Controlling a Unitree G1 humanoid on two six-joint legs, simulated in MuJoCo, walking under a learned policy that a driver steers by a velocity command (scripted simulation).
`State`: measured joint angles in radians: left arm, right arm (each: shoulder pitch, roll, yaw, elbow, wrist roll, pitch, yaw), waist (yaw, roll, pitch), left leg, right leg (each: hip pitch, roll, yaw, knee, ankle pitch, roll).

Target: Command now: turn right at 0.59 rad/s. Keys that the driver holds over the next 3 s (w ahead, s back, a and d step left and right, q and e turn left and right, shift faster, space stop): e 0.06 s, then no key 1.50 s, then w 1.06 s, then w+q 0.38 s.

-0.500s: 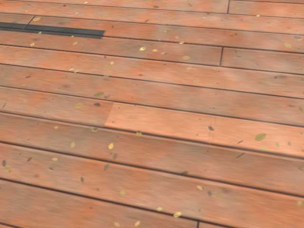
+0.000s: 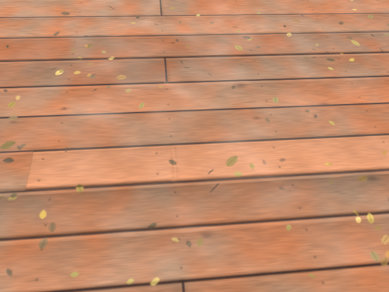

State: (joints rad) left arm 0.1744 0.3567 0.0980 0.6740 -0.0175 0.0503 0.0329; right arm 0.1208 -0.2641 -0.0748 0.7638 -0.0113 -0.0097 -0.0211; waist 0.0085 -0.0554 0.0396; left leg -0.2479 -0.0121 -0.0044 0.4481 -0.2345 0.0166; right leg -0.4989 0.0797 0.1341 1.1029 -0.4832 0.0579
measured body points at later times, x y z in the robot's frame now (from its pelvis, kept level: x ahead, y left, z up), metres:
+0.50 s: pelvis +0.00 -0.05 +0.00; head +0.02 -0.08 +0.45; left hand +0.20 +0.17 -0.09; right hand +0.07 -0.35 -0.13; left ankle -0.01 +0.10 -0.70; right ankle -0.01 -0.15 -0.74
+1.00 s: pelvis +0.00 -0.04 +0.00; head +0.01 -0.04 +0.45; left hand +0.14 +0.21 -0.13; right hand +0.05 -0.31 -0.14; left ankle +0.00 +0.09 -0.74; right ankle -0.01 -0.15 -0.74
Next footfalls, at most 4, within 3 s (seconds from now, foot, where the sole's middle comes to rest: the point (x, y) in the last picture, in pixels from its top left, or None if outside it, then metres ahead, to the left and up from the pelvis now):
0.28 right None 0.03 -0.16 -0.78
0.60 left None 0.04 0.09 -0.78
2.26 right None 0.41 -0.19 -0.78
2.80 left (184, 222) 0.71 0.04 -0.78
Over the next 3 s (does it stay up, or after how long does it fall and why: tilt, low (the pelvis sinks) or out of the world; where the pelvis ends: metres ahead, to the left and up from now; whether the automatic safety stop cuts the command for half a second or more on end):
stays up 0.64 -0.03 0.00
